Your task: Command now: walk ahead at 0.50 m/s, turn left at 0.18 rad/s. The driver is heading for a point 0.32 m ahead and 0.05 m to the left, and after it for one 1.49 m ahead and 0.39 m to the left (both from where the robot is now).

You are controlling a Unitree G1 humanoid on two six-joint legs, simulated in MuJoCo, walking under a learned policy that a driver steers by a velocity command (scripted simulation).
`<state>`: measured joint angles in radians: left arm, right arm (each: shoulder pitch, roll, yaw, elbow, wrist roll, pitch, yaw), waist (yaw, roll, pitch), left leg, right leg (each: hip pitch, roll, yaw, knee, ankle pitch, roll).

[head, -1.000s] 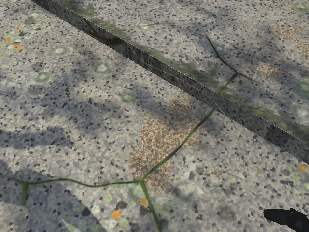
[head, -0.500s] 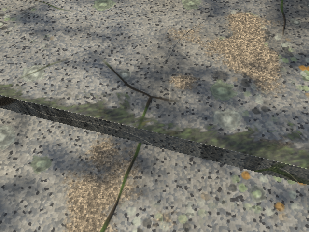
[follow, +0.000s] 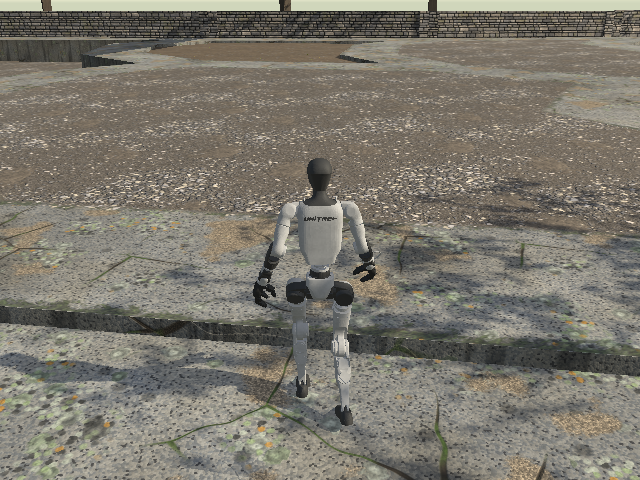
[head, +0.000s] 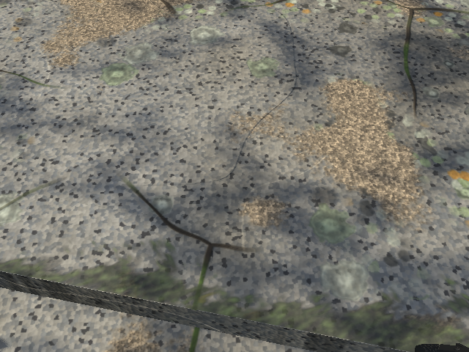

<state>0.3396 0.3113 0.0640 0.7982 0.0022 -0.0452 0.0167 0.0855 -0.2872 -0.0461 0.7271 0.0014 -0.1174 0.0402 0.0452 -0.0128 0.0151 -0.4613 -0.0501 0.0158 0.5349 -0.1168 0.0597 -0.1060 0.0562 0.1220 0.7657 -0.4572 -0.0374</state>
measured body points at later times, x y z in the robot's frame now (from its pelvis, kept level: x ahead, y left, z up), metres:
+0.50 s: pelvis +0.27 +0.00 +0.01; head +0.29 +0.00 +0.46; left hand +0.41 +0.29 -0.06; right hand +0.40 -0.26 -0.11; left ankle +0.12 +0.09 -0.66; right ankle +0.35 -0.09 -0.72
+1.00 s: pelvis +0.51 +0.17 +0.02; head +0.57 +0.19 +0.47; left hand +0.32 +0.34 -0.11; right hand +0.83 +0.15 -0.03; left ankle +0.58 +0.33 -0.60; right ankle +0.37 -0.09 -0.67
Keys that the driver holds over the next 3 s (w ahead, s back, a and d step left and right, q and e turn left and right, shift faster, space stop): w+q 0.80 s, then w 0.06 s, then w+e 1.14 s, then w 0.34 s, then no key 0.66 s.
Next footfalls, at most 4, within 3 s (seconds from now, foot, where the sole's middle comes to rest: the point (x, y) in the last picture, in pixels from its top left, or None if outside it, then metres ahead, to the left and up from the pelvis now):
0.44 right None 0.39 -0.08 -0.76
0.94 left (125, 280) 0.61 0.35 -0.64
1.50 right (172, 181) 0.96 0.27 -0.64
1.98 left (114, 119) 1.23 0.52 -0.64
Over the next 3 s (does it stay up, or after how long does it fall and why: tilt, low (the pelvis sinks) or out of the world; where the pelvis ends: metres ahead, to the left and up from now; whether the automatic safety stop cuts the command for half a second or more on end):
stays up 1.42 0.36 0.14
